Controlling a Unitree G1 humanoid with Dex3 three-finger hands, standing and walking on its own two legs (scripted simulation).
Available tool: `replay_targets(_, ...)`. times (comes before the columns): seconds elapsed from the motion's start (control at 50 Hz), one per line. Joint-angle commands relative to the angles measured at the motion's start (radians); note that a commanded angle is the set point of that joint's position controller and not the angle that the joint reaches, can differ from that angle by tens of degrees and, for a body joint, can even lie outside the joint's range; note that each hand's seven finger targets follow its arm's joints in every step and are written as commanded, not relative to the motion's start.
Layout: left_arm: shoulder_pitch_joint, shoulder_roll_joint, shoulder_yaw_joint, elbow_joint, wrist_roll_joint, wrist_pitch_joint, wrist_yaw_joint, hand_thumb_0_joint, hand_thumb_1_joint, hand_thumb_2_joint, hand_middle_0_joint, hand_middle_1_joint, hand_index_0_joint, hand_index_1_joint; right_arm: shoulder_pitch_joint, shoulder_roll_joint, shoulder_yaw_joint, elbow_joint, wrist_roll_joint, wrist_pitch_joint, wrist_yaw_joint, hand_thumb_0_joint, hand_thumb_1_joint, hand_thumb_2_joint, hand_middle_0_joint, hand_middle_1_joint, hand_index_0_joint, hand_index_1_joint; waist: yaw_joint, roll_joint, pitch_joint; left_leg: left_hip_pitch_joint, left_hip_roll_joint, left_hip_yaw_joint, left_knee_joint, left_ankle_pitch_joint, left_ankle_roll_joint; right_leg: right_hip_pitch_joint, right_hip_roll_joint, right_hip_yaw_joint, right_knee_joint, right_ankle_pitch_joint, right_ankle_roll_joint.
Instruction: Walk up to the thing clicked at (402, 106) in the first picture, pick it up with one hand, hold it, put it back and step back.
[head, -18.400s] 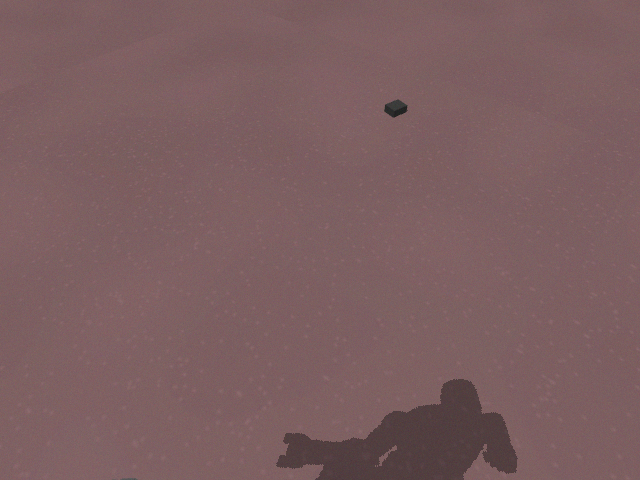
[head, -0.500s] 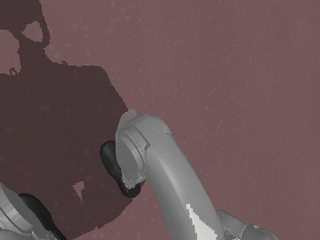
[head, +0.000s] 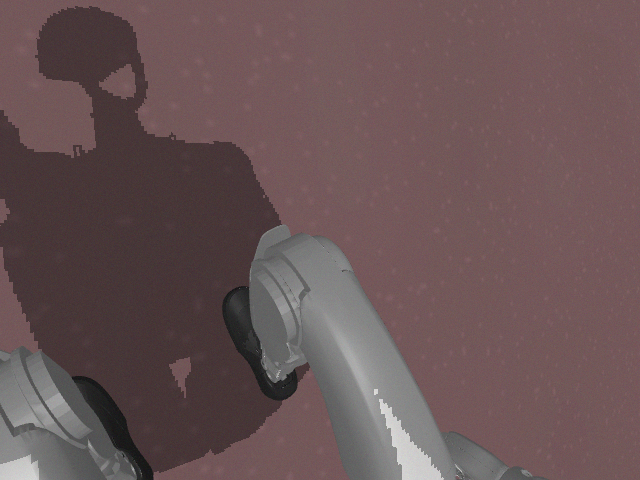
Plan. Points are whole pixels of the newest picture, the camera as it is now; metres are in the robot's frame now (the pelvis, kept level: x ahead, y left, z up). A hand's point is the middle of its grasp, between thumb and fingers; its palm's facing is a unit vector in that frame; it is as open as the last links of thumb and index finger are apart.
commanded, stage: settle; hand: left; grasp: from above
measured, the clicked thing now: out of the picture +0.47 +0.36 -0.27
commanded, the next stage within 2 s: lift in 0.30 s
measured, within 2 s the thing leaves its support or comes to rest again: neither
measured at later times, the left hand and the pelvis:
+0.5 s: hand out of the picture +0.45 +0.36 -0.17, palm faces -0.04 -0.43 -0.90, open 10.5 cm; pelvis +0.00 -0.01 +0.00, yaw +4 degrees
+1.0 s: hand out of the picture +0.39 +0.36 -0.03, palm faces -0.02 -0.43 -0.90, open 10.5 cm; pelvis +0.00 -0.01 +0.06, yaw +10 degrees
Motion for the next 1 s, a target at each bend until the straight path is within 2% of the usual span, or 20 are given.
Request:
replay_targets(0.0, -0.224, 0.131, -0.033, -0.107, 0.016, 0.026, 0.010, 0.000, 0.616, 0.797, -1.006, -0.603, -0.986, -0.626, 0.272, -0.307, -0.102, 0.079, 0.022, 0.008, -0.002, 0.000, -0.882, -0.893, 0.200, 0.299, 0.200, 0.299, -0.042, 0.575, -0.742, 0.510, 0.017, 0.104, -0.232, 0.265, 0.013, 0.414, 0.047, -0.058, -0.205, 0.315, -0.023)
replay_targets(0.12, -0.251, 0.106, -0.068, -0.133, 0.042, 0.029, -0.045, 0.000, 0.638, 0.810, -1.036, -0.591, -1.011, -0.618, 0.269, -0.276, -0.124, 0.118, 0.029, 0.002, -0.024, 0.000, -0.883, -0.892, 0.200, 0.299, 0.200, 0.299, -0.024, 0.528, -0.726, 0.447, 0.005, 0.125, -0.241, 0.210, 0.025, 0.385, 0.050, -0.027, -0.209, 0.249, -0.024)
replay_targets(0.2, -0.254, 0.119, -0.067, -0.172, 0.087, 0.029, -0.073, 0.000, 0.607, 0.797, -1.012, -0.581, -0.987, -0.610, 0.266, -0.267, -0.147, 0.149, 0.028, -0.006, -0.039, 0.000, -0.882, -0.892, 0.201, 0.299, 0.200, 0.299, 0.000, 0.551, -0.759, 0.491, 0.000, 0.129, -0.255, 0.182, 0.020, 0.347, 0.045, -0.017, -0.204, 0.200, -0.034)
replay_targets(0.26, -0.291, 0.126, -0.052, -0.189, 0.122, 0.034, -0.067, 0.000, 0.603, 0.822, -1.001, -0.622, -0.980, -0.647, 0.282, -0.276, -0.172, 0.171, 0.030, -0.013, -0.049, 0.000, -0.883, -0.893, 0.201, 0.299, 0.200, 0.299, 0.013, 0.591, -0.803, 0.538, 0.000, 0.130, -0.278, 0.155, 0.012, 0.323, 0.042, -0.016, -0.201, 0.176, -0.045)
replay_targets(0.3, -0.288, 0.089, -0.049, -0.169, 0.121, 0.044, -0.061, 0.000, 0.621, 0.864, -1.021, -0.633, -0.995, -0.663, 0.291, -0.275, -0.186, 0.177, 0.029, -0.012, -0.051, 0.000, -0.881, -0.892, 0.201, 0.299, 0.200, 0.299, 0.019, 0.597, -0.807, 0.560, 0.002, 0.130, -0.294, 0.150, 0.008, 0.309, 0.038, -0.018, -0.198, 0.170, -0.050)
replay_targets(0.36, -0.326, 0.047, -0.046, -0.189, 0.109, 0.055, -0.056, 0.000, 0.633, 0.929, -1.054, -0.621, -1.011, -0.668, 0.302, -0.274, -0.206, 0.184, 0.031, -0.016, -0.055, 0.000, -0.881, -0.893, 0.201, 0.299, 0.200, 0.299, 0.016, 0.607, -0.842, 0.580, 0.002, 0.146, -0.296, 0.187, 0.005, 0.315, 0.034, -0.012, -0.195, 0.210, -0.050)
replay_targets(0.38, -0.325, 0.035, -0.041, -0.165, 0.106, 0.060, -0.053, 0.000, 0.713, 0.849, -1.134, -0.655, -1.091, -0.682, 0.306, -0.269, -0.208, 0.197, 0.033, -0.016, -0.055, 0.000, -0.911, -0.906, 0.199, 0.299, 0.199, 0.299, 0.018, 0.588, -0.834, 0.569, 0.001, 0.149, -0.289, 0.189, 0.008, 0.300, 0.033, -0.011, -0.199, 0.211, -0.049)
replay_targets(0.4, -0.311, 0.018, -0.039, -0.170, 0.100, 0.064, -0.053, 0.000, 0.633, 0.911, -1.054, -0.655, -1.011, -0.673, 0.313, -0.269, -0.214, 0.194, 0.032, -0.017, -0.051, 0.000, -0.861, -0.884, 0.201, 0.299, 0.201, 0.299, 0.019, 0.589, -0.839, 0.569, -0.001, 0.155, -0.290, 0.211, 0.008, 0.314, 0.029, -0.008, -0.196, 0.230, -0.048)
replay_targets(0.42, -0.307, 0.037, -0.022, -0.163, 0.096, 0.068, -0.047, 0.000, 0.713, 0.845, -1.134, -0.651, -1.091, -0.676, 0.321, -0.259, -0.207, 0.206, 0.035, -0.015, -0.052, 0.000, -0.909, -0.905, 0.199, 0.299, 0.199, 0.299, 0.032, 0.572, -0.860, 0.569, 0.000, 0.159, -0.277, 0.226, 0.010, 0.323, 0.029, -0.006, -0.199, 0.243, -0.046)
replay_targets(0.44, -0.306, 0.015, -0.029, -0.170, 0.090, 0.072, -0.052, 0.000, 0.793, 0.871, -1.167, -0.683, -1.156, -0.695, 0.316, -0.247, -0.209, 0.214, 0.033, -0.013, -0.050, 0.000, -0.899, -0.899, 0.200, 0.299, 0.199, 0.299, 0.032, 0.572, -0.852, 0.567, -0.002, 0.165, -0.278, 0.246, 0.011, 0.330, 0.026, -0.003, -0.195, 0.264, -0.043)
replay_targets(0.46, -0.314, 0.031, -0.017, -0.157, 0.083, 0.076, -0.052, 0.000, 0.868, 0.893, -1.178, -0.718, -1.172, -0.725, 0.325, -0.250, -0.212, 0.228, 0.033, -0.011, -0.049, 0.000, -0.898, -0.898, 0.200, 0.299, 0.199, 0.299, 0.040, 0.561, -0.855, 0.540, -0.005, 0.177, -0.276, 0.235, 0.017, 0.347, 0.028, 0.003, -0.203, 0.253, -0.038)
replay_targets(0.56, -0.309, 0.018, -0.001, -0.197, 0.061, 0.108, -0.072, 0.000, 0.865, 0.895, -1.180, -0.711, -1.171, -0.721, 0.314, -0.230, -0.248, 0.252, 0.048, 0.001, -0.050, 0.000, -0.900, -0.898, 0.200, 0.299, 0.199, 0.299, 0.095, 0.549, -0.934, 0.554, -0.014, 0.205, -0.287, 0.235, 0.021, 0.382, 0.024, 0.024, -0.222, 0.237, -0.033)
replay_targets(0.64, -0.311, 0.020, 0.005, -0.276, 0.075, 0.129, -0.086, 0.000, 0.835, 0.897, -1.156, -0.705, -1.145, -0.717, 0.284, -0.215, -0.278, 0.252, 0.062, 0.023, -0.060, 0.000, -0.902, -0.899, 0.200, 0.299, 0.199, 0.299, 0.143, 0.571, -1.019, 0.588, -0.020, 0.225, -0.304, 0.268, 0.021, 0.399, 0.020, 0.039, -0.222, 0.269, -0.037)
replay_targets(0.7, -0.261, -0.028, 0.002, -0.266, 0.067, 0.140, -0.107, 0.000, 0.786, 0.874, -1.118, -0.694, -1.108, -0.704, 0.269, -0.214, -0.320, 0.248, 0.076, 0.036, -0.068, 0.000, -0.902, -0.899, 0.200, 0.299, 0.200, 0.299, 0.167, 0.528, -1.057, 0.570, -0.025, 0.244, -0.321, 0.267, 0.027, 0.427, 0.019, 0.058, -0.242, 0.262, -0.038)
replay_targets(0.72, -0.257, -0.044, -0.010, -0.294, 0.064, 0.138, -0.118, 0.000, 0.777, 0.874, -1.132, -0.663, -1.115, -0.682, 0.276, -0.181, -0.315, 0.271, 0.080, 0.043, -0.073, 0.000, -0.903, -0.900, 0.200, 0.299, 0.200, 0.299, 0.175, 0.501, -1.060, 0.565, -0.028, 0.246, -0.330, 0.252, 0.030, 0.431, 0.020, 0.066, -0.262, 0.241, -0.036)
replay_targets(0.74, -0.243, -0.073, -0.019, -0.302, 0.060, 0.138, -0.136, 0.000, 0.771, 0.895, -1.132, -0.664, -1.111, -0.686, 0.284, -0.176, -0.327, 0.273, 0.083, 0.047, -0.076, 0.000, -0.901, -0.899, 0.200, 0.299, 0.200, 0.299, 0.169, 0.495, -1.064, 0.579, -0.030, 0.248, -0.342, 0.257, 0.030, 0.430, 0.017, 0.070, -0.269, 0.238, -0.038)
replay_targets(0.86, -0.139, -0.157, -0.073, -0.375, 0.044, 0.158, -0.210, 0.000, 0.708, 0.841, -1.084, -0.637, -1.065, -0.658, 0.257, -0.138, -0.379, 0.284, 0.118, 0.066, -0.111, 0.000, -0.902, -0.900, 0.200, 0.299, 0.200, 0.299, 0.216, 0.392, -1.100, 0.624, -0.037, 0.261, -0.428, 0.173, 0.038, 0.448, 0.017, 0.115, -0.371, 0.103, -0.045)
replay_targets(0.9, -0.127, -0.206, -0.093, -0.405, 0.029, 0.173, -0.224, 0.000, 0.695, 0.827, -1.076, -0.633, -1.059, -0.652, 0.247, -0.148, -0.398, 0.263, 0.128, 0.074, -0.130, 0.000, -0.902, -0.900, 0.200, 0.299, 0.200, 0.299, 0.214, 0.367, -1.108, 0.671, -0.038, 0.256, -0.475, 0.157, 0.035, 0.457, 0.013, 0.120, -0.408, 0.088, -0.048)
replay_targets(0.92, -0.136, -0.228, -0.114, -0.428, 0.023, 0.178, -0.232, 0.000, 0.684, 0.836, -1.067, -0.644, -1.049, -0.663, 0.246, -0.129, -0.387, 0.277, 0.129, 0.076, -0.139, 0.000, -0.901, -0.900, 0.200, 0.299, 0.200, 0.299, 0.210, 0.340, -1.078, 0.666, -0.038, 0.249, -0.507, 0.117, 0.034, 0.461, 0.014, 0.122, -0.433, 0.043, -0.048)
replay_targets(0.98, -0.087, -0.286, -0.138, -0.485, -0.006, 0.203, -0.256, 0.000, 0.631, 0.851, -1.021, -0.668, -1.005, -0.685, 0.217, -0.134, -0.394, 0.239, 0.146, 0.081, -0.172, 0.000, -0.897, -0.898, 0.200, 0.299, 0.200, 0.299, 0.211, 0.291, -1.067, 0.738, -0.040, 0.235, -0.567, 0.120, 0.034, 0.482, 0.007, 0.124, -0.488, 0.047, -0.046)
